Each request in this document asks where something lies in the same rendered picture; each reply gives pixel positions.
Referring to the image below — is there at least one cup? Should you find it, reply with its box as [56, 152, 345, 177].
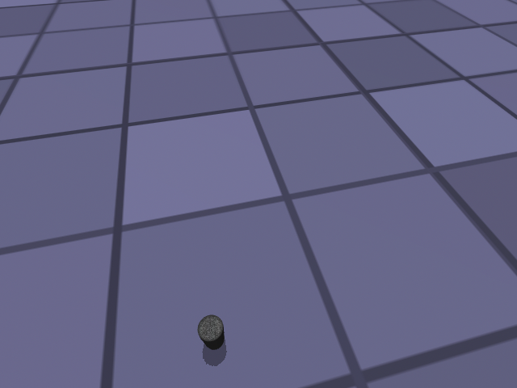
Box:
[198, 315, 225, 350]

